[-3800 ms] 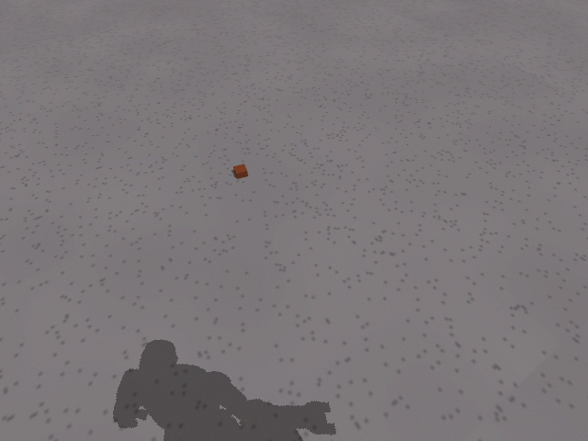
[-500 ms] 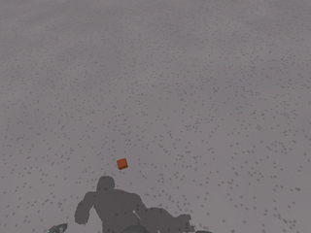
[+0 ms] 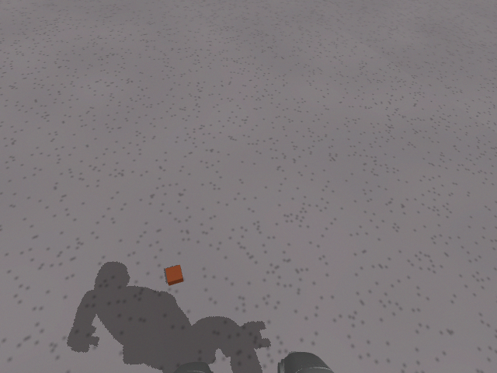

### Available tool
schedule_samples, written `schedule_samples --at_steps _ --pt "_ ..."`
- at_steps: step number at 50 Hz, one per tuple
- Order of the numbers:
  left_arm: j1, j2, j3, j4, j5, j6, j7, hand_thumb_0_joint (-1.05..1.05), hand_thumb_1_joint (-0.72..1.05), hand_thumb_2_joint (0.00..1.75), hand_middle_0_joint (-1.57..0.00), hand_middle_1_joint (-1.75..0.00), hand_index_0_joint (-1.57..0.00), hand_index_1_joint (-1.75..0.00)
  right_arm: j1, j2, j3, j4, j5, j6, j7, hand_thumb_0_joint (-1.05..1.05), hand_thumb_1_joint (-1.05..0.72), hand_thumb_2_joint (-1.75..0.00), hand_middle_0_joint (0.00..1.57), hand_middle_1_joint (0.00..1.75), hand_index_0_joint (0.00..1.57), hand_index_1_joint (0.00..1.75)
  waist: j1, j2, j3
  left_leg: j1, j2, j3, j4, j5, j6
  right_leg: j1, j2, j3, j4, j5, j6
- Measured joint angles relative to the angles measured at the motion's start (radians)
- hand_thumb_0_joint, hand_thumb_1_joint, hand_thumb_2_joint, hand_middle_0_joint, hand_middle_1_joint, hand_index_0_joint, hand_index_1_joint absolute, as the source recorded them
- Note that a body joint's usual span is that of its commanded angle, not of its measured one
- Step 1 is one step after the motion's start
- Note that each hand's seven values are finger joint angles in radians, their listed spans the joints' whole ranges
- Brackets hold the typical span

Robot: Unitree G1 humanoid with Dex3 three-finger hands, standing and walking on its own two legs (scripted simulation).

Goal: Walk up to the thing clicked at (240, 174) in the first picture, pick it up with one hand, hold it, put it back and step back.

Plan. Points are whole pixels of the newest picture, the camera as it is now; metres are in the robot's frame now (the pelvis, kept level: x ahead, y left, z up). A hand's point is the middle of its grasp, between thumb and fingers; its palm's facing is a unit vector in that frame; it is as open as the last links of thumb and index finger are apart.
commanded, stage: walk up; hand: left
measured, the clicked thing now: (174, 275) +0.53 +0.27 -0.75
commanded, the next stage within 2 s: stand in 1.48 s
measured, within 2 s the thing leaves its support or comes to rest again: neither
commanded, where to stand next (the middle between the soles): +0.13 -0.02 m, yaw -1 degrees
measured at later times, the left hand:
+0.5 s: hand out of the picture +0.12 +0.24 -0.14, palm faces -0.07 -0.93 -0.35, open 7.4 cm
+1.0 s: hand out of the picture +0.11 +0.23 -0.15, palm faces -0.06 -0.95 -0.32, open 7.4 cm
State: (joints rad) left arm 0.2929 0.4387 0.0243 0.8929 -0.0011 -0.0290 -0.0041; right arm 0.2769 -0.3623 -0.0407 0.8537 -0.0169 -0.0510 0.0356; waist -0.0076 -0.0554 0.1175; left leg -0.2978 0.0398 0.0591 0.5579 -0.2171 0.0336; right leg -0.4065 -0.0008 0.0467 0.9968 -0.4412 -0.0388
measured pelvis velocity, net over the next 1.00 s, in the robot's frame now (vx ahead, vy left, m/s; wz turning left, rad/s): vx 0.03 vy -0.01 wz -0.04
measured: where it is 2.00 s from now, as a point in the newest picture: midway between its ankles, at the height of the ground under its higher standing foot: outside the picture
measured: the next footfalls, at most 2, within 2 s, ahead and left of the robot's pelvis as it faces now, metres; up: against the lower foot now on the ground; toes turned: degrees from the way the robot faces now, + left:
right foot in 0.24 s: +0.08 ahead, -0.13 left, +0.00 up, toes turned -1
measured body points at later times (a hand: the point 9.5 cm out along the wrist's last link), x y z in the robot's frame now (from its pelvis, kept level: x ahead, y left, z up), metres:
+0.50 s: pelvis +0.02 -0.01 +0.00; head +0.02 -0.02 +0.45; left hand +0.12 +0.29 -0.12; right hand +0.09 -0.31 -0.13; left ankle +0.05 +0.10 -0.73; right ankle +0.04 -0.13 -0.73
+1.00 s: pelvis +0.03 -0.01 +0.01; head +0.04 -0.01 +0.46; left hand +0.11 +0.28 -0.12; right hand +0.09 -0.32 -0.12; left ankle +0.05 +0.10 -0.73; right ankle +0.04 -0.13 -0.73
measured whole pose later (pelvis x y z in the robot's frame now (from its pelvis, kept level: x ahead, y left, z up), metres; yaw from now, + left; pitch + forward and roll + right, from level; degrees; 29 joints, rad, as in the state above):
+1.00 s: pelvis +0.03 -0.01 +0.01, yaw -3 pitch -2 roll +0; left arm 0.11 0.35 0.01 1.16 0.01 0.00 -0.02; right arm 0.11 -0.36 0.00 1.16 -0.02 -0.03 0.01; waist 0.00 -0.01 0.05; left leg -0.14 0.03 0.09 0.34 -0.16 0.01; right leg -0.14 0.01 -0.01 0.33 -0.16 -0.01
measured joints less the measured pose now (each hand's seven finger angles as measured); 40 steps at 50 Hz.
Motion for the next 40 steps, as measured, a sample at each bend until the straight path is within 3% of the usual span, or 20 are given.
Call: schedule_samples --at_steps 5,9,12,15,17,20,40 --pt "-0.032 -0.012 -0.001 0.013 -0.004 0.013 0.001 0.01 0.91 0.9 -0.2 -0.3 -0.2 -0.3 -0.012 0.009 0.016 0.0 0.007 0.005 -0.018 0.01 -0.9 -0.9 0.21 0.3 0.21 0.3 0.001 -0.005 0.02 0.037 -0.02 0.023 -0.039 0.002 0.011 -0.029 -0.015 0.018 -0.077 0.08 0.016" --pt "-0.055 -0.027 -0.001 0.039 -0.001 0.024 0.005 0.01 0.91 0.9 -0.2 -0.3 -0.2 -0.3 -0.036 0.004 0.019 0.003 0.007 0.015 -0.028 0.01 -0.9 -0.9 0.21 0.3 0.21 0.3 0.003 0.009 0.023 0.029 -0.026 0.044 0.004 -0.031 0.014 0.014 -0.029 -0.011 -0.206 0.111 0.02" --pt "-0.071 -0.037 0.001 0.056 0.004 0.024 0.006 0.01 0.91 0.9 -0.2 -0.3 -0.2 -0.3 -0.06 -0.003 0.023 0.01 0.012 0.028 -0.03 0.01 -0.9 -0.9 0.21 0.3 0.21 0.3 0.006 0.027 0.019 0.002 -0.021 0.056 0.073 -0.07 0.008 0.085 -0.024 -0.042 -0.32 0.148 0.011" --pt "-0.09 -0.066 0.001 0.081 0.016 0.016 0.007 0.01 0.91 0.9 -0.2 -0.3 -0.2 -0.3 -0.098 -0.011 0.024 0.039 0.021 0.045 -0.033 0.01 -0.9 -0.9 0.2 0.3 0.21 0.3 0.005 0.088 0.021 -0.01 0.016 0.039 0.121 -0.098 -0.008 0.123 0.012 -0.061 -0.372 0.151 0.03" --pt "-0.1 -0.068 -0.009 0.089 0.018 0.016 0.0 0.01 0.91 0.9 -0.2 -0.3 -0.2 -0.3 -0.109 0.001 0.028 0.059 0.023 0.047 -0.035 0.01 -0.9 -0.9 0.2 0.3 0.21 0.3 0.006 0.081 0.008 0.002 -0.007 0.031 0.099 -0.124 -0.013 0.122 0.0 -0.055 -0.369 0.153 0.027" --pt "-0.12 -0.077 -0.018 0.102 0.013 0.019 -0.005 0.01 0.91 0.9 -0.2 -0.3 -0.2 -0.3 -0.118 0.005 0.037 0.1 0.021 0.037 -0.027 0.01 -0.9 -0.9 0.2 0.3 0.21 0.3 0.006 0.077 -0.01 0.037 -0.022 0.034 0.022 -0.033 -0.012 0.135 -0.01 -0.052 -0.391 0.164 0.031" --pt "-0.203 -0.092 -0.024 0.231 0.008 0.023 -0.02 0.01 0.91 0.9 -0.2 -0.3 -0.2 -0.3 -0.152 -0.011 0.044 0.285 0.001 0.016 -0.026 0.01 -0.9 -0.9 0.2 0.3 0.21 0.3 -0.001 0.032 -0.073 0.147 -0.015 0.035 -0.196 0.056 -0.023 0.252 0.007 -0.052 -0.629 0.278 0.029"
